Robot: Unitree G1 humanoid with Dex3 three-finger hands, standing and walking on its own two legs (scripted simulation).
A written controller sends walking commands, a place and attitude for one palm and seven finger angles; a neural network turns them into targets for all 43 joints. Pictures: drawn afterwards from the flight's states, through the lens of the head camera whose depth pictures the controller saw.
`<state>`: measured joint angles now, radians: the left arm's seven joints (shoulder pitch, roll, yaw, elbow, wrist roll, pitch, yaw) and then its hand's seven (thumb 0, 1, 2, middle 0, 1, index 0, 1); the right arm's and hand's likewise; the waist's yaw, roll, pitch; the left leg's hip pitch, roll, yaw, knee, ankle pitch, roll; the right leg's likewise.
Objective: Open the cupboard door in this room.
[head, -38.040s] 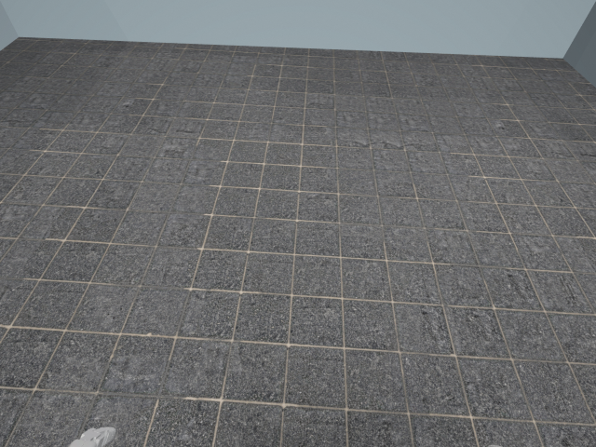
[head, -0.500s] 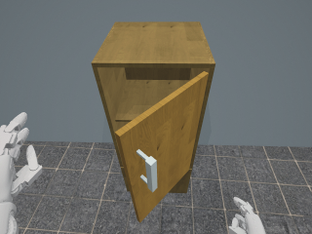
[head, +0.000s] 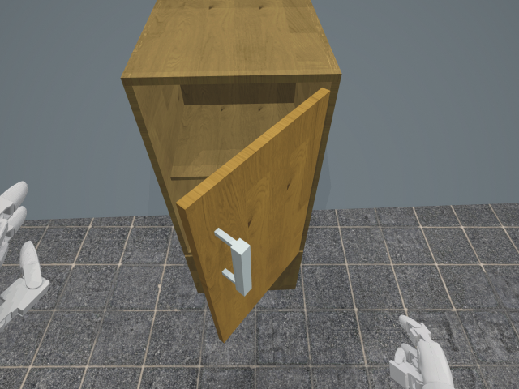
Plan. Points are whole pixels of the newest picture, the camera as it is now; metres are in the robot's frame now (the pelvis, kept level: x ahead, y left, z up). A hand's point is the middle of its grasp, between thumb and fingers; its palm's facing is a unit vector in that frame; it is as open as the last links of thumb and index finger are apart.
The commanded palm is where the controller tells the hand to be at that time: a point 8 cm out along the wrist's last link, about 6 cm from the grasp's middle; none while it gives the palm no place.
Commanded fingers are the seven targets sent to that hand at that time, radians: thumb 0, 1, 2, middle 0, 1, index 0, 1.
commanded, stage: step back with the hand held close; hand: left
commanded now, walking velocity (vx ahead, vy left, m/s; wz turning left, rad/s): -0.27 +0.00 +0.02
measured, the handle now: (233, 263) +0.32 +0.07 -0.01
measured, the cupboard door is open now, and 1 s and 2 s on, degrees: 48 48 48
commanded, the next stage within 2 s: stop stepping back and stand still in 0.84 s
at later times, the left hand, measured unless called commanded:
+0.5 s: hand out of the picture +0.11 +0.27 +0.15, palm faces +0.46 -0.78 -0.43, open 7.5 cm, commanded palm +0.05 +0.32 +0.17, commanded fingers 0.00 0.90 0.90 -0.20 -0.30 -0.20 -0.30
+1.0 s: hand out of the picture +0.05 +0.26 +0.15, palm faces +0.30 -0.81 -0.51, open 7.5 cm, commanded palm -0.03 +0.30 +0.17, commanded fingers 0.00 0.90 0.90 -0.20 -0.30 -0.20 -0.30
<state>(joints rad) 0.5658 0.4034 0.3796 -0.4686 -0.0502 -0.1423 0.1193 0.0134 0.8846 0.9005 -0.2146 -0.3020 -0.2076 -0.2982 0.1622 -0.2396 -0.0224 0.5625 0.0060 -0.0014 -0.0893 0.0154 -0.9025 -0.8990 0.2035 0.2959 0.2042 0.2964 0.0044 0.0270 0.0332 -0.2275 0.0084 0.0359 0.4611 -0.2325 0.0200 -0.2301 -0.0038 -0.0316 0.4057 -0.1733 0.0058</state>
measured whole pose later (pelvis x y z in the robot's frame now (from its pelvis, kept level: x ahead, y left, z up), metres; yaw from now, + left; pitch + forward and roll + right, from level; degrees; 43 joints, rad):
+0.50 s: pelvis -0.09 +0.01 -0.02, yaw +1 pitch -1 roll -2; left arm 0.53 0.39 0.42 -0.55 -0.02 -0.22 0.18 0.01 0.88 0.90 -0.21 -0.30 -0.21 -0.30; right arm 0.21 -0.21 0.00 0.58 0.00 -0.06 -0.08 0.02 -0.90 -0.90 0.21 0.30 0.21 0.30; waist 0.00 -0.01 0.06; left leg -0.44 0.00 0.02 0.67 -0.27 0.04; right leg -0.41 -0.02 -0.05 0.56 -0.15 0.01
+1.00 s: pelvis -0.18 +0.00 -0.01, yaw -1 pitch +2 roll -2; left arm 0.55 0.51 0.45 -0.55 -0.07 -0.21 0.12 0.01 0.88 0.90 -0.22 -0.30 -0.21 -0.30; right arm 0.11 -0.18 -0.01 0.58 -0.01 -0.09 -0.07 0.02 -0.90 -0.90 0.20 0.30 0.21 0.30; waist -0.01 -0.04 0.06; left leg -0.43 0.01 0.02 0.42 -0.02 0.05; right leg -0.30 0.08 0.03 0.71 -0.45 0.00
